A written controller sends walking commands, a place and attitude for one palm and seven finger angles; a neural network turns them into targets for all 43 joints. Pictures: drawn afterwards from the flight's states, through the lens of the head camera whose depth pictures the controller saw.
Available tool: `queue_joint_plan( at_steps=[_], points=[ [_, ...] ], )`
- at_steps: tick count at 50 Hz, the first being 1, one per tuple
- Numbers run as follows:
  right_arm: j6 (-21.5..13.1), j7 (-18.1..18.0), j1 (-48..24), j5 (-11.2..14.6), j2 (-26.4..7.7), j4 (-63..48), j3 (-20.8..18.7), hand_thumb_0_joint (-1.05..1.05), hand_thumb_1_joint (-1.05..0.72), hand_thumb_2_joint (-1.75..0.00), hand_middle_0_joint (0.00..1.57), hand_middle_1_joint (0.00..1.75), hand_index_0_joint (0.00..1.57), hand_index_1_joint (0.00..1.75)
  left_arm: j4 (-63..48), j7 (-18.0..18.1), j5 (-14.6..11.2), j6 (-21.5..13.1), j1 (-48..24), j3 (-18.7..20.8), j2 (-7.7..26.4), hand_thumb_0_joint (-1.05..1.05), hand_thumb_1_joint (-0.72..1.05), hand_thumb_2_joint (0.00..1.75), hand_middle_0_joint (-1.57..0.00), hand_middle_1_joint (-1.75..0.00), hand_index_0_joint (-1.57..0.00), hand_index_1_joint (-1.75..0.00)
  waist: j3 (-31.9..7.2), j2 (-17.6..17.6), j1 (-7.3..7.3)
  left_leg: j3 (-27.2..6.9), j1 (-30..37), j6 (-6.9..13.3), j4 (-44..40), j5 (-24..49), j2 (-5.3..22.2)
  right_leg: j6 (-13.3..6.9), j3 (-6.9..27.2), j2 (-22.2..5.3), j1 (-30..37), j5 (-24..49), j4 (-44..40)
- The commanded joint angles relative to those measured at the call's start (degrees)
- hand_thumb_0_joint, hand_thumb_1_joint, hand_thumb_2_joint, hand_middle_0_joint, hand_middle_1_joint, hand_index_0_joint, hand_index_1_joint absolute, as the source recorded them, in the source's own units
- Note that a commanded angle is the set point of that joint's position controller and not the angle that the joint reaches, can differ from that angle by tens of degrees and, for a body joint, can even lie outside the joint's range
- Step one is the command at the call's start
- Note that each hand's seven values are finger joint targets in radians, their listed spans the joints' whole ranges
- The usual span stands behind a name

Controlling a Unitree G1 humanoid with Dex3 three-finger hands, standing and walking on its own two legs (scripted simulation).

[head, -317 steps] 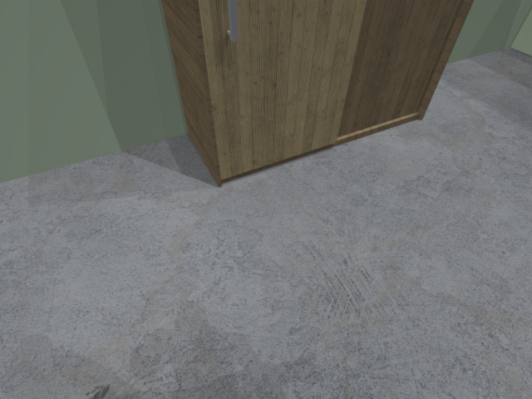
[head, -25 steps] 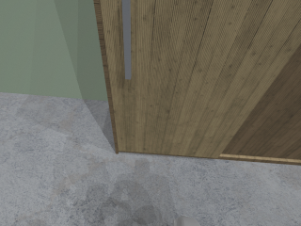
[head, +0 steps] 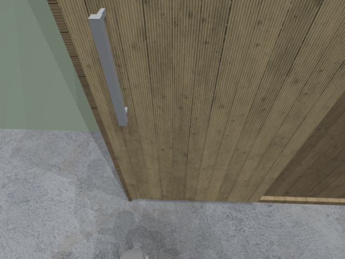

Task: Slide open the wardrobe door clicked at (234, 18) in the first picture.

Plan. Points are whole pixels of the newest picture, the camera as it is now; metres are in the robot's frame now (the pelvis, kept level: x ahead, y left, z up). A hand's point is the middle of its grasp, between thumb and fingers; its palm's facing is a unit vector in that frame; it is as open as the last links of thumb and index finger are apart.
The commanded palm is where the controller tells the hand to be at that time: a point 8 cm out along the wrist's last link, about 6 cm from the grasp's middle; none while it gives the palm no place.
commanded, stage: come to a stop and stand still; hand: left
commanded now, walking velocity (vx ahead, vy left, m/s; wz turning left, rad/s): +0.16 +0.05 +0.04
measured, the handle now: (114, 76) +0.52 +0.18 +0.15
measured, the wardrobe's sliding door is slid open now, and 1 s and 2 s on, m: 0.00 0.00 0.00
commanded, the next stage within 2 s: look again from close up in 1.54 s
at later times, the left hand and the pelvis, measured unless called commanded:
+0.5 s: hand out of the picture +0.06 +0.23 -0.18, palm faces +0.02 -0.97 -0.23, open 7.4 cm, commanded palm none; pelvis +0.01 +0.02 -0.01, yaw -3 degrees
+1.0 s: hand out of the picture -0.05 +0.15 -0.16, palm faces +0.08 -0.97 -0.22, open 7.4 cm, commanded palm none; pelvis -0.03 -0.01 +0.01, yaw -1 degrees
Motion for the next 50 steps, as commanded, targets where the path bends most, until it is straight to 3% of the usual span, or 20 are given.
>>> queue_joint_plan(
  at_steps=[1, 4, 6, 8, 11, 13, 18, 21, 26, 28, 29, 30, 31, 32, 33, 35, 37, 40, 43, 50],
  points=[
    [-0.85, 0.76, 2.28, 0.44, -0.07, -1.71, 0.58, 0.0, -0.9, -0.9, 0.2, 0.3, 0.2, 0.3, -0.66, -0.17, 0.07, -1.38, 5.13, 0.73, 6.66, 0.0, 0.9, 0.9, -0.2, -0.3, -0.2, -0.3, 0.18, -8.74, 1.71, 2.27, 3.25, -0.89, -9.59, 1.63, -1.19, -5.59, 9.9, -14.99, 0.15, 15.94, -10.28],
    [-1.49, 0.13, -1.08, 0.69, -0.2, -1.89, 1.11, 0.0, -0.9, -0.9, 0.2, 0.3, 0.2, 0.3, 0.37, 0.41, 0.12, -0.68, 5.8, 0.31, 5.91, 0.0, 0.9, 0.9, -0.2, -0.3, -0.2, -0.3, 0.02, -8.68, 2.22, 1.81, 8.6, -1.05, -18.05, 2.69, -2.44, -4.53, 9.43, -14.52, 1.85, 27.27, -5.3],
    [-1.73, -0.42, 1.28, 0.79, -1.65, -0.42, 1.37, 0.0, -0.9, -0.9, 0.2, 0.3, 0.2, 0.3, 0.92, 1.02, -0.31, 0.23, 5.43, -0.42, 5.01, 0.0, 0.9, 0.9, -0.2, -0.3, -0.2, -0.3, -2.54, -6.45, 0.78, 1.19, 19.0, -1.02, -28.35, 16.47, -2.74, -0.95, 7.07, -10.72, 0.12, 26.56, 1.01],
    [-2.2, -1.19, 4.28, 1.03, -7.39, 0.24, 0.59, 0.0, -0.9, -0.9, 0.2, 0.3, 0.2, 0.3, 1.07, 1.64, -0.79, 1.2, 9.26, -1.29, 2.45, 0.0, 0.9, 0.9, -0.2, -0.3, -0.2, -0.3, -8.28, 5.99, 1.15, -6.36, 30.98, 3.56, -25.27, 52.48, 9.09, 3.59, 4.98, -6.24, -4.99, 5.47, 5.6],
    [-0.45, -2.7, 1.2, 1.29, -8.51, 0.1, 0.33, 0.0, -0.9, -0.9, 0.2, 0.3, 0.2, 0.3, 1.44, 2.19, -0.67, 3.46, 9.06, -1.17, 3.74, 0.0, 0.9, 0.9, -0.2, -0.3, -0.2, -0.3, -3.11, 12.53, 0.8, -9.81, 25.21, 9.83, -31.44, 61.61, 14.17, 5.71, 4.91, -3.98, -6.35, -18.34, 17.65],
    [0.39, -3.54, 0.35, 1.08, -9.17, -0.55, -0.16, 0.0, -0.9, -0.9, 0.2, 0.3, 0.2, 0.3, 0.71, 1.97, -0.26, 4.62, 7.95, -0.33, 5.03, 0.0, 0.9, 0.9, -0.2, -0.3, -0.2, -0.3, -0.88, 10.41, 0.56, -9.88, 22.46, 12.02, -31.87, 60.74, 15.5, 5.31, 7.94, -4.22, -9.1, -21.45, 27.88],
    [1.31, -3.57, -2.58, 0.77, -10.03, -3.16, -1.88, 0.0, -0.9, -0.9, 0.2, 0.3, 0.2, 0.3, -2.22, 1.28, 0.03, 5.77, 6.29, 1.5, 4.89, 0.0, 0.9, 0.9, -0.2, -0.3, -0.2, -0.3, -7.44, 2.42, 0.65, -7.41, 24.94, 12.68, -30.35, 47.39, 14.64, 6.07, 9.76, -2.57, -15.89, -16.29, 41.8],
    [1.19, -2.92, -4.5, 0.56, -9.27, -4.71, -2.25, 0.0, -0.9, -0.9, 0.2, 0.3, 0.2, 0.3, -3.88, 0.84, 0.14, 6.57, 5.66, 2.12, 4.18, 0.0, 0.9, 0.9, -0.2, -0.3, -0.2, -0.3, -8.65, 5.36, 0.88, -5.61, 20.42, 11.3, -33.28, 29.75, 12.96, 6.55, 9.63, -2.64, -14.73, -12.63, 41.8],
    [1.95, -1.52, -6.37, -0.51, -10.51, -4.96, -2.77, 0.0, -0.9, -0.9, 0.2, 0.3, 0.2, 0.3, -4.71, -0.03, -0.03, 6.08, 5.4, 1.4, 2.86, 0.0, 0.9, 0.9, -0.2, -0.3, -0.2, -0.3, -5.75, 13.15, 0.75, -8.94, 11.41, 8.38, -40.06, -7.63, 11.04, 4.66, 4.75, -3.25, -4.38, -15.61, 20.53],
    [2.3, -1.12, -7.7, -0.46, -9.7, -4.73, -2.58, 0.0, -0.9, -0.9, 0.2, 0.3, 0.2, 0.3, -2.14, -0.01, -0.01, 4.88, 11.28, 1.0, 2.25, 0.0, 0.9, 0.9, -0.2, -0.3, -0.2, -0.3, -3.81, 11.5, 3.74, -6.76, 4.86, 5.39, -38.29, -16.49, 7.21, 3.99, 2.18, -1.52, 5.28, -9.98, 7.36],
    [2.72, -0.84, -6.84, -0.14, -7.97, -4.54, -2.2, 0.0, -0.9, -0.9, 0.2, 0.3, 0.2, 0.3, -0.52, 0.09, 0.34, 4.55, 14.89, 1.14, 3.6, 0.0, 0.9, 0.9, -0.2, -0.3, -0.2, -0.3, -3.69, 5.54, 4.85, -3.57, 0.35, 2.77, -34.81, -20.25, 3.07, 4.28, 1.62, -1.62, 10.62, -7.58, 0.45],
    [3.5, -0.57, -5.63, 0.85, -3.9, -4.76, -1.39, 0.0, -0.9, -0.9, 0.2, 0.3, 0.2, 0.3, -0.68, 0.38, 1.1, 3.84, 15.09, 1.24, 7.38, 0.0, 0.9, 0.9, -0.2, -0.3, -0.2, -0.3, -1.44, -8.46, 4.73, 1.25, -2.93, -0.69, -21.34, -18.81, -2.48, 1.96, 14.45, -11.45, 6.58, -22.57, -12.36],
    [3.94, -0.13, -7.35, 0.71, -1.78, -6.88, -1.08, 0.0, -0.9, -0.9, 0.2, 0.3, 0.2, 0.3, -3.45, 0.7, 1.08, 4.09, 8.82, 1.08, 11.5, 0.0, 0.9, 0.9, -0.2, -0.3, -0.2, -0.3, 5.96, -19.87, 4.12, 1.08, -5.61, -1.86, -10.24, -15.21, -5.19, -1.85, 30.65, -22.05, -7.32, -40.0, -22.24],
    [4.27, 0.2, -7.56, 0.11, -5.12, -7.32, -1.69, 0.0, -0.9, -0.9, 0.2, 0.3, 0.2, 0.3, -6.06, 1.04, 0.82, 4.21, 2.67, 1.02, 12.62, 0.0, 0.9, 0.9, -0.2, -0.3, -0.2, -0.3, 8.88, -15.16, 2.51, -3.22, -1.28, -0.85, -3.58, -10.95, -3.68, -3.34, 32.18, -24.47, -18.72, -42.1, -25.31],
    [4.54, 0.59, -5.67, -0.01, -4.89, -6.29, -1.88, 0.0, -0.9, -0.9, 0.2, 0.3, 0.2, 0.3, -6.67, 1.34, 0.75, 3.33, -1.1, 1.57, 12.34, 0.0, 0.9, 0.9, -0.2, -0.3, -0.2, -0.3, 9.23, -14.27, 1.04, -4.11, 1.0, -0.58, 0.05, -7.54, -3.32, -2.72, 32.44, -23.66, -22.22, -41.73, -26.28],
    [4.56, 1.11, 0.87, -0.32, -5.6, -2.75, -2.24, 0.0, -0.9, -0.9, 0.2, 0.3, 0.2, 0.3, -6.82, 1.15, 0.29, 2.58, -4.15, 1.22, 10.78, 0.0, 0.9, 0.9, -0.2, -0.3, -0.2, -0.3, 9.8, -12.05, -1.39, -3.33, 1.18, -0.67, 5.95, -0.38, -3.92, -0.19, 22.64, -18.3, -19.58, -28.22, -21.58],
    [3.59, 1.33, 5.14, -0.35, -5.23, -1.49, -1.99, 0.0, -0.9, -0.9, 0.2, 0.3, 0.2, 0.3, -5.97, 0.74, 0.07, 1.86, -1.19, 1.29, 9.93, 0.0, 0.9, 0.9, -0.2, -0.3, -0.2, -0.3, 5.84, -10.25, -0.94, -1.06, -1.28, -1.52, 6.43, 3.16, -4.92, 1.09, 16.13, -15.53, -8.91, -16.35, -16.75],
    [2.78, 1.37, 2.37, -0.31, -5.58, -2.66, -1.72, 0.0, -0.9, -0.9, 0.2, 0.3, 0.2, 0.3, -3.38, 1.01, -0.05, 1.4, 6.96, 1.3, 8.85, 0.0, 0.9, 0.9, -0.2, -0.3, -0.2, -0.3, 1.68, -9.52, 3.22, -1.12, -5.37, -2.51, 4.47, 2.11, -4.35, -0.62, 17.21, -17.28, 3.71, -9.58, -13.83],
    [2.55, 1.18, -0.28, -0.31, -5.7, -4.05, -1.46, 0.0, -0.9, -0.9, 0.2, 0.3, 0.2, 0.3, -1.58, 1.32, 0.17, 1.3, 11.02, 1.36, 8.05, 0.0, 0.9, 0.9, -0.2, -0.3, -0.2, -0.3, 1.06, -9.92, 5.37, -1.51, -6.91, -2.77, 1.6, -1.15, -3.47, -2.93, 20.03, -19.49, 8.31, -8.91, -13.28],
    [1.47, 0.32, 1.88, 0.9, -2.35, -2.99, 0.03, 0.0, -0.9, -0.9, 0.2, 0.3, 0.2, 0.3, -0.69, 1.25, 0.95, 2.0, 7.86, 1.44, 8.07, 0.0, 0.9, 0.9, -0.2, -0.3, -0.2, -0.3, 0.12, -14.82, 3.75, 0.85, 10.12, -1.1, -19.48, -6.16, -5.01, -3.78, 17.59, -17.23, 0.05, -1.29, -9.79]
  ],
)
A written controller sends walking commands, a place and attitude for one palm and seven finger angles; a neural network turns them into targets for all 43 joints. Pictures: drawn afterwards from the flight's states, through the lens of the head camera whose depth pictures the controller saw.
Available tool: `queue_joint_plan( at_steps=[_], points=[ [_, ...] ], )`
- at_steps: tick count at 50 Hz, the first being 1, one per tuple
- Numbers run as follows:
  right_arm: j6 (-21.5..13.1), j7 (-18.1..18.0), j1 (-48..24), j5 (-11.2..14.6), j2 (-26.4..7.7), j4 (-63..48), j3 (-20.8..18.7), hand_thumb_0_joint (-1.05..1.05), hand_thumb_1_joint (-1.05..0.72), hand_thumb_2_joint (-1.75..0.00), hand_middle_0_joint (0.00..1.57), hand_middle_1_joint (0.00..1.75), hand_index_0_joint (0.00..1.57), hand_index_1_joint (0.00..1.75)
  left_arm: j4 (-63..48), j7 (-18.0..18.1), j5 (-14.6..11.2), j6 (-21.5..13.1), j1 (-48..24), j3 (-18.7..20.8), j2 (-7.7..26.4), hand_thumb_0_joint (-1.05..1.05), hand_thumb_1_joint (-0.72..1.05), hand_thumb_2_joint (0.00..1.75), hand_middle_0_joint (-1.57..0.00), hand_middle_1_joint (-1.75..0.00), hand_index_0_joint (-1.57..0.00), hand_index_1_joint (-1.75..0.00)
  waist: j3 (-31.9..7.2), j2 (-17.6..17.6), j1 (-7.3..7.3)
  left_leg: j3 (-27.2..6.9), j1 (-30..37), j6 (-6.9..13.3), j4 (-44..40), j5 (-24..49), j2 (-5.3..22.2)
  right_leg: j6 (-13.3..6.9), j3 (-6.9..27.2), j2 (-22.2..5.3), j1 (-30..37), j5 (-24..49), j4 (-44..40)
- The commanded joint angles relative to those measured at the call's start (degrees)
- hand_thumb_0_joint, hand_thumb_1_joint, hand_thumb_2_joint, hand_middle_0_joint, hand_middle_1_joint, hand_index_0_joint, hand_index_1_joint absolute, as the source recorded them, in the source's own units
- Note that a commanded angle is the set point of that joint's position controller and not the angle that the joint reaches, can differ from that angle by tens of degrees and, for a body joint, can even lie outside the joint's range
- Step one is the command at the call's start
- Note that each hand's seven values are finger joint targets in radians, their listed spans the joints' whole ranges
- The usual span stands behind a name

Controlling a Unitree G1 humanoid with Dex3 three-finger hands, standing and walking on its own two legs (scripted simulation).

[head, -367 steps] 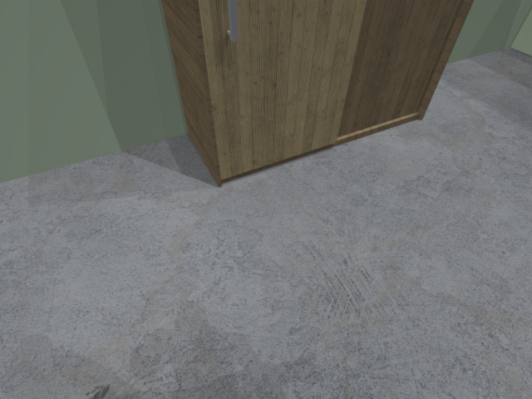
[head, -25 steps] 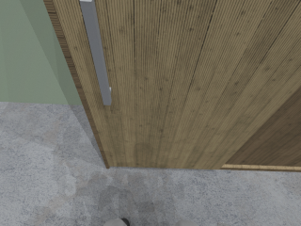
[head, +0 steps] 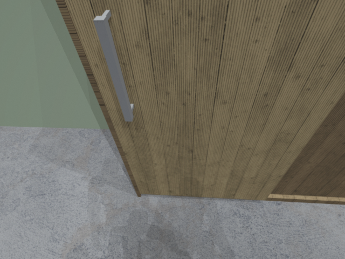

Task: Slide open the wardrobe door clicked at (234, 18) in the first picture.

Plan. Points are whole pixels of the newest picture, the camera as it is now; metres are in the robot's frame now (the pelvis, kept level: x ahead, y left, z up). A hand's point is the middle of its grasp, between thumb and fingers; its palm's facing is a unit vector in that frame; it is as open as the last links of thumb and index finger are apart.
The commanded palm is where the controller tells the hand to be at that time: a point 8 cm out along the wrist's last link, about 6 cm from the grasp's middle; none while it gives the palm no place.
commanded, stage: come to a stop and stand still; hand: left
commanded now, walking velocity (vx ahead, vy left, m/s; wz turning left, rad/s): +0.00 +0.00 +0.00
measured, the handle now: (119, 74) +0.54 +0.20 +0.15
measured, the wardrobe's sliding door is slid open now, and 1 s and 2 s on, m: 0.00 0.00 0.00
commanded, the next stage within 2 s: look again from close up in 0.54 s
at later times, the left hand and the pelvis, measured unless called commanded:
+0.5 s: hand out of the picture +0.04 +0.22 -0.19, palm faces +0.02 -0.98 -0.19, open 7.3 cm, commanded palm none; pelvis +0.02 +0.05 -0.01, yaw -1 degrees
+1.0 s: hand out of the picture +0.02 +0.20 -0.18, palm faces -0.01 -0.97 -0.25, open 7.4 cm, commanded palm none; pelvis +0.00 +0.02 -0.01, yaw -1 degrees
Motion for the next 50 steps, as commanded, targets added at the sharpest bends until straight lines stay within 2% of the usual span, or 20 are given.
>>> queue_joint_plan(
  at_steps=[1, 2, 3, 4, 5, 6, 7, 8, 10, 15, 29, 30, 31, 32, 33, 34, 36, 40, 47, 50],
  points=[
    [-3.51, -0.95, 0.14, 1.1, 0.54, -4.22, 0.81, 0.0, -0.9, -0.9, 0.2, 0.3, 0.2, 0.3, -0.39, 0.74, -0.17, -0.29, 0.42, 2.41, 11.71, 0.0, 0.9, 0.9, -0.2, -0.3, -0.2, -0.3, 0.6, -14.08, -1.4, 1.55, 6.47, 1.19, -16.86, 4.27, -1.29, -5.99, 10.71, -9.98, -1.64, -1.63, -5.54],
    [-4.0, -1.27, 2.7, 1.29, 0.62, -2.81, 1.1, 0.0, -0.9, -0.9, 0.2, 0.3, 0.2, 0.3, -0.24, 0.71, -0.6, -0.1, -0.86, 2.18, 10.9, 0.0, 0.9, 0.9, -0.2, -0.3, -0.2, -0.3, -0.52, -11.91, -2.73, 1.95, 12.64, 1.36, -22.63, 9.64, -1.59, -4.13, 8.65, -7.6, -4.63, -1.72, -2.66],
    [-4.57, -1.63, 4.1, 1.38, -0.88, -1.95, 0.96, 0.0, -0.9, -0.9, 0.2, 0.3, 0.2, 0.3, -0.43, 0.62, -0.95, 0.07, -0.96, 1.77, 9.44, 0.0, 0.9, 0.9, -0.2, -0.3, -0.2, -0.3, -1.46, -6.02, -3.07, 0.6, 17.09, 1.67, -24.36, 11.73, 0.78, -2.49, 6.56, -4.9, -7.19, -1.97, 1.41],
    [-5.1, -1.98, 4.45, 1.06, -3.53, -1.96, 0.63, 0.0, -0.9, -0.9, 0.2, 0.3, 0.2, 0.3, -0.35, 0.51, -1.25, 0.32, 0.22, 1.19, 7.12, 0.0, 0.9, 0.9, -0.2, -0.3, -0.2, -0.3, -2.66, 3.27, -3.06, -6.8, 18.38, 3.68, -25.52, 14.71, 7.26, -0.62, 3.72, -1.59, -10.4, -4.81, 6.02],
    [-4.92, -2.36, 3.16, 0.9, -6.36, -2.61, 0.36, 0.0, -0.9, -0.9, 0.2, 0.3, 0.2, 0.3, -0.56, 0.47, -1.3, 0.57, -0.04, 0.88, 5.15, 0.0, 0.9, 0.9, -0.2, -0.3, -0.2, -0.3, -0.97, 9.23, -2.56, -12.4, 12.98, 6.84, -28.55, 13.98, 13.54, 1.16, 0.06, 0.21, -9.14, -9.8, 8.48],
    [-4.42, -2.5, 0.44, 0.7, -6.62, -3.04, 0.47, 0.0, -0.9, -0.9, 0.2, 0.3, 0.2, 0.3, -0.36, 0.5, -0.99, 0.68, -0.69, 0.68, 4.63, 0.0, 0.9, 0.9, -0.2, -0.3, -0.2, -0.3, 2.2, 7.63, -1.83, -11.89, 5.74, 8.16, -30.59, 9.26, 14.43, 1.43, -0.25, 0.52, -5.86, -11.01, 9.39],
    [-4.62, -2.87, -1.87, 0.59, -5.13, -2.94, 0.9, 0.0, -0.9, -0.9, 0.2, 0.3, 0.2, 0.3, 0.33, 0.2, -0.85, 0.74, -1.14, 0.28, 4.16, 0.0, 0.9, 0.9, -0.2, -0.3, -0.2, -0.3, 4.42, 6.45, -1.34, -9.81, 5.36, 7.49, -30.5, 11.35, 11.69, 1.6, -0.48, 0.43, -6.05, -6.56, 8.44],
    [-4.91, -3.13, -2.36, 0.73, -4.19, -2.24, 1.22, 0.0, -0.9, -0.9, 0.2, 0.3, 0.2, 0.3, 1.38, 0.16, -0.81, 0.99, -1.51, 0.22, 4.77, 0.0, 0.9, 0.9, -0.2, -0.3, -0.2, -0.3, 4.08, 11.01, -1.57, -8.75, 6.32, 6.89, -30.37, 16.18, 9.93, 1.65, -0.51, -0.05, -4.68, -5.35, 8.19],
    [-5.11, -3.54, -2.39, 1.01, -2.98, -1.91, 1.76, 0.0, -0.9, -0.9, 0.2, 0.3, 0.2, 0.3, 2.76, 0.15, -0.95, 0.85, -0.17, -0.02, 5.64, 0.0, 0.9, 0.9, -0.2, -0.3, -0.2, -0.3, 3.86, 8.36, -1.26, -5.63, 8.67, 6.32, -26.36, 28.02, 7.81, 1.47, 0.91, -0.36, -2.39, -0.36, 5.04],
    [-5.25, -3.38, -1.81, 1.37, -3.07, -1.22, 1.72, 0.0, -0.9, -0.9, 0.2, 0.3, 0.2, 0.3, 4.48, 0.45, -0.97, 0.4, -0.55, -0.29, 7.59, 0.0, 0.9, 0.9, -0.2, -0.3, -0.2, -0.3, 2.14, -0.87, -2.05, -2.9, 11.1, 4.14, -22.95, 28.42, 4.92, 0.92, 2.97, -2.0, 1.39, 11.95, 1.83],
    [-5.5, -3.07, -1.34, 1.23, -2.95, 0.91, 2.08, 0.0, -0.9, -0.9, 0.2, 0.3, 0.2, 0.3, 3.39, 0.61, -1.29, 0.52, -4.31, -0.32, 9.05, 0.0, 0.9, 0.9, -0.2, -0.3, -0.2, -0.3, 1.91, -0.3, -1.92, -2.6, 10.78, 3.61, -25.31, 24.81, 4.73, 0.68, 2.78, -2.24, 4.25, 11.14, 0.39],
    [-6.14, -2.35, -3.27, 1.7, -5.96, -2.86, 2.13, 0.0, -0.9, -0.9, 0.2, 0.3, 0.2, 0.3, 4.47, 3.13, -0.59, -0.93, -1.28, -1.08, 10.17, 0.0, 0.9, 0.9, -0.2, -0.3, -0.2, -0.3, 1.65, -0.77, -2.01, -1.52, 7.83, 2.71, -14.63, 37.3, 5.56, -0.32, 5.71, -3.57, 2.59, 24.88, 3.93],
    [-6.22, -1.97, -0.02, 0.81, -4.11, -3.63, 2.06, 0.0, -0.9, -0.9, 0.2, 0.3, 0.2, 0.3, 1.84, 2.55, -0.88, -1.48, -2.02, -0.62, 12.09, 0.0, 0.9, 0.9, -0.2, -0.3, -0.2, -0.3, -2.74, 2.77, -2.82, -1.95, 7.62, 3.06, -17.03, 24.46, 3.47, -1.73, 4.34, -3.93, 5.26, 16.68, 6.75],
    [-6.43, -2.08, -0.78, 0.73, -3.41, -3.68, 2.42, 0.0, -0.9, -0.9, 0.2, 0.3, 0.2, 0.3, 1.4, 1.94, -1.05, -1.24, -3.32, -1.06, 10.82, 0.0, 0.9, 0.9, -0.2, -0.3, -0.2, -0.3, -0.49, 4.49, -2.43, -2.48, 7.17, 3.87, -19.45, 23.66, 4.06, -2.0, 4.02, -2.83, 2.4, 9.87, 6.73],
    [-6.73, -1.92, 0.85, 0.34, -3.22, -3.7, 2.72, 0.0, -0.9, -0.9, 0.2, 0.3, 0.2, 0.3, 1.29, 1.53, -0.98, -1.5, -4.35, -1.17, 10.58, 0.0, 0.9, 0.9, -0.2, -0.3, -0.2, -0.3, -2.31, 7.81, -2.8, -3.02, 7.14, 4.03, -19.39, 30.08, 4.79, -2.01, 2.74, -1.74, 3.38, 8.61, 8.28],
    [-6.72, -2.1, 1.09, 0.46, -3.61, -4.3, 2.76, 0.0, -0.9, -0.9, 0.2, 0.3, 0.2, 0.3, 0.79, 1.29, -1.2, -1.42, -3.64, -1.09, 10.26, 0.0, 0.9, 0.9, -0.2, -0.3, -0.2, -0.3, -4.39, 7.82, -2.44, -3.27, 9.15, 4.51, -19.21, 31.74, 5.25, -1.98, 2.18, -0.84, 3.32, 5.96, 8.47],
    [-6.5, -2.39, 1.01, 0.69, -3.96, -4.84, 2.66, 0.0, -0.9, -0.9, 0.2, 0.3, 0.2, 0.3, 0.81, 1.05, -1.28, -1.15, -3.96, -1.23, 9.7, 0.0, 0.9, 0.9, -0.2, -0.3, -0.2, -0.3, -3.74, 3.12, -2.69, -3.23, 10.15, 5.22, -18.71, 30.09, 5.44, -1.8, 1.91, -0.61, 1.96, 5.47, 8.07],
    [-5.75, -2.24, 0.7, 0.8, -3.13, -5.18, 2.89, 0.0, -0.9, -0.9, 0.2, 0.3, 0.2, 0.3, 0.6, 0.62, -1.2, -0.91, -5.05, -1.48, 9.89, 0.0, 0.9, 0.9, -0.2, -0.3, -0.2, -0.3, 3.68, -3.47, -3.01, -2.69, 6.22, 4.94, -21.05, 14.8, 3.67, -1.71, 3.79, -1.58, -1.57, 4.81, 4.95],
    [-5.25, -1.87, 1.28, 0.74, -2.66, -3.84, 3.24, 0.0, -0.9, -0.9, 0.2, 0.3, 0.2, 0.3, 0.37, 0.39, -1.3, -0.76, -4.28, -1.28, 11.06, 0.0, 0.9, 0.9, -0.2, -0.3, -0.2, -0.3, 5.94, -4.69, -3.01, -1.76, 6.2, 4.43, -22.39, 7.38, 2.44, -1.86, 6.07, -1.86, -4.33, -4.25, 0.94],
    [-5.26, -1.88, 1.59, 0.71, -2.62, -3.33, 3.23, 0.0, -0.9, -0.9, 0.2, 0.3, 0.2, 0.3, 0.26, 0.29, -1.27, -0.87, -4.11, -1.11, 11.28, 0.0, 0.9, 0.9, -0.2, -0.3, -0.2, -0.3, 4.72, -3.78, -3.08, -1.46, 6.87, 4.28, -22.41, 7.42, 2.4, -2.04, 6.6, -1.91, -4.03, -4.97, 0.1]
  ],
)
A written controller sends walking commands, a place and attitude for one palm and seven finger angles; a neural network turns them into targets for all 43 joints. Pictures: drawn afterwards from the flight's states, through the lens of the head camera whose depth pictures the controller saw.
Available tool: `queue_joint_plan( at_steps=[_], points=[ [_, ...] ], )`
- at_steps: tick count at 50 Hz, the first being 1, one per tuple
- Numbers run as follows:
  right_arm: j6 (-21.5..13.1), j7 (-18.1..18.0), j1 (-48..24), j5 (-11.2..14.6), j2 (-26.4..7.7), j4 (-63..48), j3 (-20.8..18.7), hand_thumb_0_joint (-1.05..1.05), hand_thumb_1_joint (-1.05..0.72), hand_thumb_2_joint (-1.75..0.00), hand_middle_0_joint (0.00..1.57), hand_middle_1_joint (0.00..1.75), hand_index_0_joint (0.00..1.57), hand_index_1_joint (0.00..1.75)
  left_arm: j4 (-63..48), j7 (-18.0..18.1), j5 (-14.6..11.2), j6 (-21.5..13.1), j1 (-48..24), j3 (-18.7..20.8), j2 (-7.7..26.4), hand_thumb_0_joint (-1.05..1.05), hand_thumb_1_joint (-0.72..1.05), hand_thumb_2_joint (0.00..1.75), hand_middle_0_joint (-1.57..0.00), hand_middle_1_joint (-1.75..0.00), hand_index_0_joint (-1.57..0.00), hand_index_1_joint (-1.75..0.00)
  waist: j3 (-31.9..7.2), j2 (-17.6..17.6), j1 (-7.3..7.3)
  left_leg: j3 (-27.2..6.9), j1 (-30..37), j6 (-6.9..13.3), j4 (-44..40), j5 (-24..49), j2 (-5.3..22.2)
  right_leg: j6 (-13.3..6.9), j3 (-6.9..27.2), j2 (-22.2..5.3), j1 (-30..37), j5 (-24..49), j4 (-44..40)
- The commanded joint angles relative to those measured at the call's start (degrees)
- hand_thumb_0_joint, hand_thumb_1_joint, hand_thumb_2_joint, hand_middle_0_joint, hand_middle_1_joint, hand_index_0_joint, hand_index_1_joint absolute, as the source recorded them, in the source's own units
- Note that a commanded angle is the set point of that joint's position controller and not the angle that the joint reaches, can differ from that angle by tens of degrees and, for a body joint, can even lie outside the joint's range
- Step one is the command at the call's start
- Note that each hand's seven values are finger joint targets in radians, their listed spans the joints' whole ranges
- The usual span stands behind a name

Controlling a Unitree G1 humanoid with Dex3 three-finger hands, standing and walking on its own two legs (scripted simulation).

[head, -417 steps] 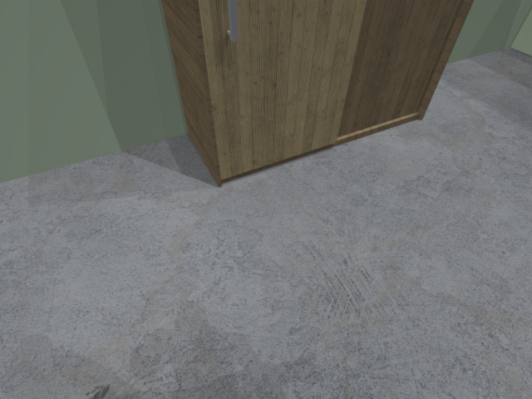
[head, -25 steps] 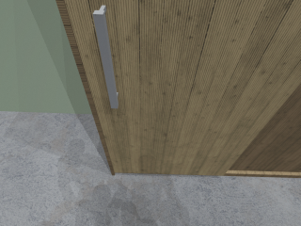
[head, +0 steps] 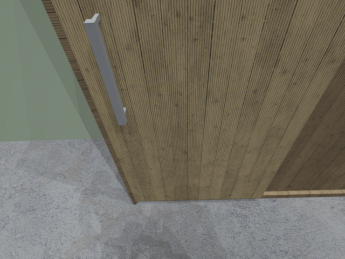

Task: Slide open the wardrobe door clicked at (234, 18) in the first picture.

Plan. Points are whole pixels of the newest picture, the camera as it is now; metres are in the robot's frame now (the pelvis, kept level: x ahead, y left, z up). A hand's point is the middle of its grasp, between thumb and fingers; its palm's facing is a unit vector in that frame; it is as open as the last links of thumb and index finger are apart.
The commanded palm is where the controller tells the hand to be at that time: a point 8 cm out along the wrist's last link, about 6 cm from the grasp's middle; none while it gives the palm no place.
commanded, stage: look again from close up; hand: left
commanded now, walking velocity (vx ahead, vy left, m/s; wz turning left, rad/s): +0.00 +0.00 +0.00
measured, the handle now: (111, 77) +0.54 +0.20 +0.16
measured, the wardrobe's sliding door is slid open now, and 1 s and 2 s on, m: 0.00 0.00 0.00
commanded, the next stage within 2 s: shuffle to correct the standing spot in 0.58 s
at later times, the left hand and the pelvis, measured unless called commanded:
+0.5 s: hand out of the picture +0.00 +0.16 -0.17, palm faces +0.03 -0.98 -0.20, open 7.4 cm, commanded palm none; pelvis -0.01 -0.02 +0.00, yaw +1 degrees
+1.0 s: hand out of the picture +0.00 +0.18 -0.18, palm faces +0.07 -0.98 -0.17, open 7.4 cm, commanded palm none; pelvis +0.03 +0.01 -0.01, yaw +0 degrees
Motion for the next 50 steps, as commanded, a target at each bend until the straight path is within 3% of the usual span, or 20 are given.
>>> queue_joint_plan(
  at_steps=[1, 12, 22, 34, 39, 44, 46, 47, 48, 49, 50],
  points=[
    [-0.94, -0.38, 3.39, 0.22, -4.64, -1.73, -0.91, 0.0, -0.9, -0.9, 0.2, 0.3, 0.2, 0.3, -2.1, 0.39, -0.06, -1.17, 1.54, 1.62, 8.29, 0.0, 0.9, 0.9, -0.2, -0.3, -0.2, -0.3, 3.59, -4.97, 0.14, -2.42, -3.79, 2.27, -5.77, 3.4, 2.62, -3.17, 4.25, -2.96, -2.93, -0.53, -9.3],
    [-1.18, -0.63, 3.45, 0.35, -4.66, 0.14, -1.0, 0.0, -0.9, -0.9, 0.2, 0.3, 0.2, 0.3, -1.27, 0.27, -0.04, -1.54, 2.07, 1.94, 8.38, 0.0, 0.9, 0.9, -0.2, -0.3, -0.2, -0.3, 1.27, -3.83, 0.35, -1.89, -2.81, 1.63, -5.95, 5.91, 3.35, -3.5, 4.26, -3.13, -0.27, 5.39, -9.85],
    [-1.0, -0.69, 3.54, 0.26, -4.4, 1.12, -0.95, 0.0, -0.9, -0.9, 0.2, 0.3, 0.2, 0.3, -0.96, 0.15, -0.08, -1.24, 2.16, 1.99, 7.92, 0.0, 0.9, 0.9, -0.2, -0.3, -0.2, -0.3, 3.52, -2.87, 0.53, -2.26, -3.87, 1.46, -6.77, 4.57, 3.49, -3.4, 3.99, -2.69, -1.62, 0.46, -11.56],
    [-1.6, -0.94, 3.34, 0.38, -4.87, 1.34, -1.26, 0.0, -0.9, -0.9, 0.2, 0.3, 0.2, 0.3, -1.12, 0.23, 0.06, -1.3, 1.94, 2.27, 7.66, 0.0, 0.9, 0.9, -0.2, -0.3, -0.2, -0.3, 1.26, -2.61, 0.85, -2.93, -3.61, 1.68, -7.33, 8.85, 4.32, -3.11, 2.48, -2.39, 1.65, 8.15, -8.67],
    [-0.39, -0.26, 4.8, -0.24, -3.33, 1.51, -1.21, 0.0, -0.9, -0.9, 0.2, 0.3, 0.2, 0.3, -1.35, -0.04, 0.65, -0.44, 3.75, 2.78, 7.45, 0.0, 0.9, 0.9, -0.2, -0.3, -0.2, -0.3, 5.49, -4.19, 1.47, -1.07, -7.91, 2.09, -5.08, -7.73, 1.72, -4.26, 4.76, -2.92, -2.14, -14.94, -10.68],
    [-0.13, 0.23, 5.81, -0.44, -1.91, 0.18, -1.37, 0.0, -0.9, -0.9, 0.2, 0.3, 0.2, 0.3, -2.26, -0.14, 0.73, -0.24, 5.88, 4.2, 9.29, 0.0, 0.9, 0.9, -0.2, -0.3, -0.2, -0.3, 8.05, -10.94, 1.52, 1.63, -10.61, 2.38, 3.07, -7.8, -0.67, -7.07, 10.51, -6.95, -5.49, -24.45, -15.36],
    [-0.8, 0.23, 7.78, -0.43, -1.54, 0.45, -1.32, 0.0, -0.9, -0.9, 0.2, 0.3, 0.2, 0.3, -3.07, -0.25, 0.65, -0.43, 4.94, 4.55, 8.62, 0.0, 0.9, 0.9, -0.2, -0.3, -0.2, -0.3, 7.32, -8.2, 0.32, 1.11, -6.7, 2.64, 0.79, -5.1, -0.2, -7.11, 8.31, -6.02, -7.77, -20.5, -11.88],
    [-1.19, 0.16, 9.5, -0.42, -2.0, 0.85, -1.41, 0.0, -0.9, -0.9, 0.2, 0.3, 0.2, 0.3, -3.54, -0.4, 0.68, -0.47, 3.98, 4.41, 7.6, 0.0, 0.9, 0.9, -0.2, -0.3, -0.2, -0.3, 7.01, -4.24, -0.34, -0.51, -4.45, 3.02, -2.09, -3.79, 0.8, -6.31, 5.17, -3.81, -8.87, -17.16, -7.56],
    [-1.55, -0.05, 11.74, -0.45, -3.36, 1.63, -1.7, 0.0, -0.9, -0.9, 0.2, 0.3, 0.2, 0.3, -4.38, -0.6, 0.84, -0.54, 3.01, 4.13, 6.12, 0.0, 0.9, 0.9, -0.2, -0.3, -0.2, -0.3, 6.21, 2.46, -1.18, -4.51, -2.33, 4.3, -5.32, -1.47, 4.03, -5.21, 0.72, -0.53, -9.87, -13.43, -1.35],
    [-1.96, -0.31, 14.11, -0.5, -5.64, 2.36, -2.15, 0.0, -0.9, -0.9, 0.2, 0.3, 0.2, 0.3, -5.43, -0.72, 0.87, -0.72, 1.56, 3.84, 3.89, 0.0, 0.9, 0.9, -0.2, -0.3, -0.2, -0.3, 5.53, 10.85, -2.05, -10.72, -0.41, 6.63, -9.76, 0.35, 9.31, -3.93, -4.87, 2.76, -12.2, -11.15, 8.12],
    [-2.18, -0.79, 15.46, -0.58, -6.84, 2.57, -2.38, 0.0, -0.9, -0.9, 0.2, 0.3, 0.2, 0.3, -6.43, -0.69, 1.09, -1.1, -0.46, 3.39, 2.54, 0.0, 0.9, 0.9, -0.2, -0.3, -0.2, -0.3, 6.84, 14.9, -2.62, -16.44, 2.32, 9.85, -12.02, 7.44, 13.14, -3.45, -6.77, 4.11, -17.55, -13.55, 14.43]
  ],
)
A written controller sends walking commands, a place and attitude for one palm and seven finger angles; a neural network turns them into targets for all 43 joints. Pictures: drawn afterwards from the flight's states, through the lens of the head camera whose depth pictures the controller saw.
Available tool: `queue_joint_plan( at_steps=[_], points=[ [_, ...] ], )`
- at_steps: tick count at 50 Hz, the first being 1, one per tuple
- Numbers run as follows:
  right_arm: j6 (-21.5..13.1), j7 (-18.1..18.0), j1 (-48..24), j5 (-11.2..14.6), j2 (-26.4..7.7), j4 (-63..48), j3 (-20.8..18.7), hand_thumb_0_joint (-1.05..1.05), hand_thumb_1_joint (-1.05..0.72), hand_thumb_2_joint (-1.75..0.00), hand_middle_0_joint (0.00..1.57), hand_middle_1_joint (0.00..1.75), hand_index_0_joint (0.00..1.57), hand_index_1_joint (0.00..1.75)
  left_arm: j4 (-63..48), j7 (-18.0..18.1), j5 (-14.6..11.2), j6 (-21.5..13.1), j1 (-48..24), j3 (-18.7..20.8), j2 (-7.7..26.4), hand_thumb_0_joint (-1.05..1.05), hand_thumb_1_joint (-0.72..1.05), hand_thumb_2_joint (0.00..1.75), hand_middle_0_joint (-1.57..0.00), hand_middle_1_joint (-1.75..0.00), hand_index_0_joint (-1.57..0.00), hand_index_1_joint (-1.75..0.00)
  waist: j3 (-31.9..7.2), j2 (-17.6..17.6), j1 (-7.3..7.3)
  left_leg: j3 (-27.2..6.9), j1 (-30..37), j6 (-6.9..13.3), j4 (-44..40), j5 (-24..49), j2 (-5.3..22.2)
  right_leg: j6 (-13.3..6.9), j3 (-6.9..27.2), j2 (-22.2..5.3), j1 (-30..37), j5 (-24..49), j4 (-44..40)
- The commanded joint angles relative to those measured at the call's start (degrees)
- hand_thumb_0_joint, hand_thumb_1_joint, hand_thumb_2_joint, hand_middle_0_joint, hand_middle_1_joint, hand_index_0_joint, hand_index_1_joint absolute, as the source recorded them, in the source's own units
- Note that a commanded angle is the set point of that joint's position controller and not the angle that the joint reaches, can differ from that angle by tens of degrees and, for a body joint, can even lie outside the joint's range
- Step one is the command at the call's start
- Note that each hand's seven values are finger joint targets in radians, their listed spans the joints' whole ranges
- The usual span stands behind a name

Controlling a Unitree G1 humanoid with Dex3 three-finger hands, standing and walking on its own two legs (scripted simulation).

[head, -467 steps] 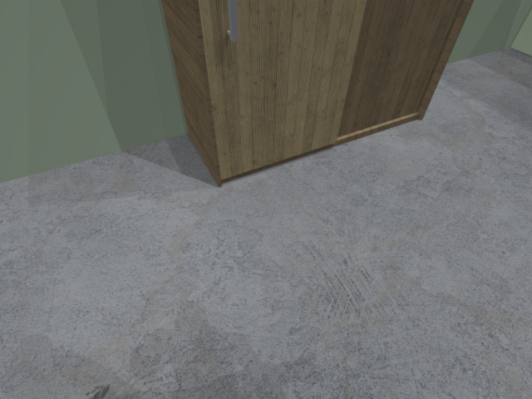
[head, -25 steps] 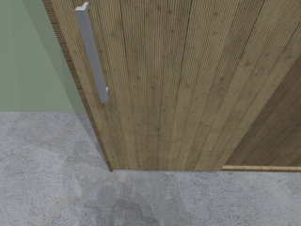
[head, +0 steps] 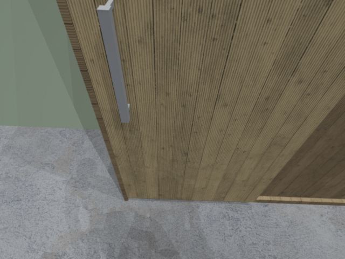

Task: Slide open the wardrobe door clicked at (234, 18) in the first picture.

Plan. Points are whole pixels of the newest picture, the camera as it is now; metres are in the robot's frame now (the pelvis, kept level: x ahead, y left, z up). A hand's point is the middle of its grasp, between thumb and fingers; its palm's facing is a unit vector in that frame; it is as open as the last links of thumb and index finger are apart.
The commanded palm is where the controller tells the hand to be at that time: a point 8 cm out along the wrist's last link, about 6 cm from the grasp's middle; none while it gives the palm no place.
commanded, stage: shuffle to correct the standing spot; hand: left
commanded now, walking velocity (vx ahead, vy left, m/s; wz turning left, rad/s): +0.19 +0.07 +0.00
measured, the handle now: (119, 71) +0.51 +0.18 +0.17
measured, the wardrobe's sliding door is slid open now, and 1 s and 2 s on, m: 0.00 0.00 0.00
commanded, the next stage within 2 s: come to a stop and stand still in 0.02 s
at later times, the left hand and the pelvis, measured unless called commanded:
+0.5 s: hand out of the picture +0.09 +0.19 -0.18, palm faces +0.07 -0.98 -0.20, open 7.3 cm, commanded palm none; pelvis +0.06 +0.01 +0.00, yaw +0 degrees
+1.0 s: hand out of the picture +0.06 +0.17 -0.17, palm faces +0.05 -0.97 -0.23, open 7.4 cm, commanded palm none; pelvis +0.03 -0.01 +0.00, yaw +1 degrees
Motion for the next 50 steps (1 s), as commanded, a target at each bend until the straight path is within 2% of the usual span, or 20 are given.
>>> queue_joint_plan(
  at_steps=[1, 4, 7, 8, 9, 10, 11, 12, 16, 21, 24, 29, 32, 35, 36, 37, 38, 42, 47, 50],
  points=[
    [-1.94, -1.45, 12.84, -0.08, -8.07, 0.52, -1.52, 0.0, -0.9, -0.9, 0.2, 0.3, 0.2, 0.3, -6.74, 0.28, 0.32, -2.4, -6.59, 0.36, 2.37, 0.0, 0.9, 0.9, -0.2, -0.3, -0.2, -0.3, 7.61, 18.18, -4.62, -17.95, 8.44, 11.88, -15.77, 23.48, 14.85, -2.26, -5.19, 3.55, -20.59, -11.92, 15.19],
    [-2.52, -1.77, 11.19, -0.36, -7.82, 0.3, -1.26, 0.0, -0.9, -0.9, 0.2, 0.3, 0.2, 0.3, -6.46, -0.4, -0.4, -3.52, -7.84, 0.5, 0.89, 0.0, 0.9, 0.9, -0.2, -0.3, -0.2, -0.3, 4.88, 11.52, -3.5, -12.77, 11.01, 12.77, -10.13, 42.85, 14.34, -2.94, -4.92, 1.5, -17.63, -11.78, 11.69],
    [-2.41, -1.92, 5.67, 0.79, -7.93, -1.0, -1.3, 0.0, -0.9, -0.9, 0.2, 0.3, 0.2, 0.3, -3.63, -0.78, -0.42, -3.72, 1.44, 1.05, 1.0, 0.0, 0.9, 0.9, -0.2, -0.3, -0.2, -0.3, -0.24, 7.86, 2.04, -3.86, 0.46, 7.44, -2.5, 35.55, 7.66, -2.77, -7.0, 3.16, 4.35, 7.45, -5.17],
    [-2.73, -1.83, 4.82, 1.4, -6.16, -1.75, -1.06, 0.0, -0.9, -0.9, 0.2, 0.3, 0.2, 0.3, -1.73, -0.19, -0.29, -4.05, 6.86, 1.56, 3.6, 0.0, 0.9, 0.9, -0.2, -0.3, -0.2, -0.3, -3.27, 0.8, 4.13, -1.63, -6.88, 5.28, 4.04, 31.15, 5.19, -3.79, -1.07, -1.12, 15.73, 18.25, -6.73],
    [-2.95, -1.7, 3.81, 1.91, -3.71, -3.29, -0.56, 0.0, -0.9, -0.9, 0.2, 0.3, 0.2, 0.3, 0.06, 0.8, -0.18, -4.32, 12.78, 2.66, 7.92, 0.0, 0.9, 0.9, -0.2, -0.3, -0.2, -0.3, -6.42, -11.74, 5.87, 2.23, -17.08, 2.42, 13.58, 11.31, 0.1, -8.54, 14.08, -13.77, 24.5, 37.54, -9.17],
    [-2.26, -2.03, 1.42, 2.0, -3.28, -3.95, -0.75, 0.0, -0.9, -0.9, 0.2, 0.3, 0.2, 0.3, 1.2, 1.11, -0.79, -4.22, 13.99, 2.08, 9.13, 0.0, 0.9, 0.9, -0.2, -0.3, -0.2, -0.3, -5.78, -11.35, 5.53, 0.25, -17.74, 1.03, 23.42, -13.47, -1.31, -14.53, 19.07, -21.68, 21.44, 56.6, -12.13],
    [-1.76, -2.36, 2.54, 1.99, -2.55, -3.23, -0.87, 0.0, -0.9, -0.9, 0.2, 0.3, 0.2, 0.3, 0.57, 1.56, -0.65, -4.09, 9.91, 1.27, 8.04, 0.0, 0.9, 0.9, -0.2, -0.3, -0.2, -0.3, -3.89, -6.25, 2.99, -3.35, -15.98, 0.62, 23.87, -14.14, 0.19, -16.13, 15.19, -20.2, 16.84, 61.23, -10.8],
    [-0.93, -2.17, 1.19, 1.97, -1.81, -2.46, -1.09, 0.0, -0.9, -0.9, 0.2, 0.3, 0.2, 0.3, -0.53, 1.72, -0.34, -3.99, 5.46, 1.08, 7.38, 0.0, 0.9, 0.9, -0.2, -0.3, -0.2, -0.3, -0.22, -9.07, 2.1, -3.06, -15.41, 0.45, 24.18, -13.04, 1.02, -14.83, 12.12, -17.83, 11.54, 61.46, -11.19],
    [1.03, -1.34, 2.03, 2.02, 0.64, -1.19, -1.17, 0.0, -0.9, -0.9, 0.2, 0.3, 0.2, 0.3, -3.77, 2.41, 0.07, -2.58, -2.21, 0.72, 6.17, 0.0, 0.9, 0.9, -0.2, -0.3, -0.2, -0.3, 1.26, -7.96, -1.17, -0.44, -9.09, -0.29, 14.08, -3.89, 0.89, -11.09, 2.56, -12.25, 2.66, 48.95, -11.5],
    [1.26, -1.31, 2.13, 1.3, -1.12, -1.21, -1.79, 0.0, -0.9, -0.9, 0.2, 0.3, 0.2, 0.3, -4.77, 2.18, -0.5, -0.9, -3.06, 1.7, 7.84, 0.0, 0.9, 0.9, -0.2, -0.3, -0.2, -0.3, 0.51, -3.25, -2.11, 1.79, 1.46, -0.79, -4.58, 14.65, 0.55, -6.72, 1.78, -8.5, -1.9, 30.96, -6.2],
    [0.5, -1.82, -0.7, 0.56, -8.18, -4.01, -2.56, 0.0, -0.9, -0.9, 0.2, 0.3, 0.2, 0.3, -6.16, 2.24, -0.72, 0.19, -0.98, 0.85, 2.86, 0.0, 0.9, 0.9, -0.2, -0.3, -0.2, -0.3, -0.58, 11.76, -0.04, -11.29, -2.67, 8.26, -10.41, 44.49, 15.45, -0.53, -3.66, 0.75, -0.16, -0.63, 3.22],
    [0.25, -2.43, -6.99, 0.45, -8.17, -6.3, -2.55, 0.0, -0.9, -0.9, 0.2, 0.3, 0.2, 0.3, -5.04, 1.61, -0.48, 0.59, -0.95, 0.46, 2.71, 0.0, 0.9, 0.9, -0.2, -0.3, -0.2, -0.3, -1.37, 12.09, 0.62, -10.56, -1.54, 10.72, -11.3, 42.22, 13.98, -0.46, -0.76, 0.78, -0.34, -5.5, 4.67],
    [0.57, -2.09, -7.67, 1.01, -8.42, -6.97, -3.06, 0.0, -0.9, -0.9, 0.2, 0.3, 0.2, 0.3, -4.1, 1.53, -0.2, -0.32, 1.36, 0.17, 3.14, 0.0, 0.9, 0.9, -0.2, -0.3, -0.2, -0.3, -4.84, 6.32, 0.91, -6.74, 0.68, 6.82, -6.44, 31.37, 9.14, 0.12, 0.12, 0.42, 3.18, 8.36, -9.25],
    [1.07, -1.4, -7.03, 1.33, -5.75, -7.22, -2.8, 0.0, -0.9, -0.9, 0.2, 0.3, 0.2, 0.3, -4.97, 1.58, -0.13, -1.32, -1.95, 0.06, 6.81, 0.0, 0.9, 0.9, -0.2, -0.3, -0.2, -0.3, -3.6, -5.11, -1.58, -1.54, -0.89, 1.28, -4.42, 14.01, 2.73, -3.3, 7.41, -7.49, 1.22, 22.91, -12.0],
    [0.23, -0.69, -8.46, 1.28, -10.15, -9.65, -3.26, 0.0, -0.9, -0.9, 0.2, 0.3, 0.2, 0.3, -5.59, 3.74, 0.29, -1.92, 0.64, 0.18, 6.42, 0.0, 0.9, 0.9, -0.2, -0.3, -0.2, -0.3, -6.72, 2.13, -1.32, -0.86, 1.49, 0.62, 0.83, 17.77, 4.94, -2.81, 9.3, -6.31, 2.42, 33.14, -9.06],
    [0.64, -0.11, -6.21, 1.09, -7.17, -10.7, -2.68, 0.0, -0.9, -0.9, 0.2, 0.3, 0.2, 0.3, -9.03, 3.57, -0.13, -2.16, -3.16, 0.52, 9.86, 0.0, 0.9, 0.9, -0.2, -0.3, -0.2, -0.3, -9.61, 1.4, -2.87, -1.37, -2.5, 1.2, 0.74, 9.9, 3.06, -3.88, 8.05, -6.4, 4.12, 19.24, -8.66],
    [0.63, 0.0, -8.06, 0.5, -6.15, -10.86, -2.08, 0.0, -0.9, -0.9, 0.2, 0.3, 0.2, 0.3, -9.14, 3.14, -0.14, -2.75, -3.48, 0.45, 9.18, 0.0, 0.9, 0.9, -0.2, -0.3, -0.2, -0.3, -7.68, 3.36, -1.79, -0.42, -2.51, 1.11, -0.55, 9.0, 1.92, -4.64, 8.87, -7.3, 3.24, 21.06, -9.31],
    [1.22, 0.18, -6.99, 0.88, -6.49, -11.54, -2.05, 0.0, -0.9, -0.9, 0.2, 0.3, 0.2, 0.3, -9.73, 2.88, -0.06, -2.5, -3.42, -0.23, 8.09, 0.0, 0.9, 0.9, -0.2, -0.3, -0.2, -0.3, 3.83, -10.02, -2.7, -0.72, -4.23, 1.56, 0.33, 5.51, 1.51, -5.05, 7.83, -6.3, -7.56, 4.69, -15.96],
    [1.77, 0.48, -3.61, 0.45, -6.86, -10.08, -1.85, 0.0, -0.9, -0.9, 0.2, 0.3, 0.2, 0.3, -11.07, 2.37, 0.01, -1.54, -3.34, -0.01, 9.15, 0.0, 0.9, 0.9, -0.2, -0.3, -0.2, -0.3, 9.63, -6.32, -2.92, -0.27, -3.26, 1.45, 1.84, 3.27, 1.46, -5.21, 8.38, -5.28, -17.34, -17.23, -20.64],
    [1.39, 0.38, -2.11, 0.32, -6.68, -9.45, -1.35, 0.0, -0.9, -0.9, 0.2, 0.3, 0.2, 0.3, -11.41, 2.11, -0.17, -1.26, -2.9, 0.1, 9.48, 0.0, 0.9, 0.9, -0.2, -0.3, -0.2, -0.3, 8.81, -0.27, -2.78, -1.45, -4.82, 1.71, -1.78, 2.49, 1.93, -4.77, 6.56, -3.67, -15.15, -15.39, -17.77]
  ],
)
